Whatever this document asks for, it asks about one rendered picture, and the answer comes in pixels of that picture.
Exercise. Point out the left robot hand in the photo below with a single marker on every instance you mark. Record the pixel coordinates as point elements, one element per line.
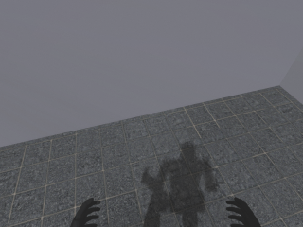
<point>81,217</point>

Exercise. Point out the right robot hand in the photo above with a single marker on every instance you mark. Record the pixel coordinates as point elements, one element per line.
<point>247,216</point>

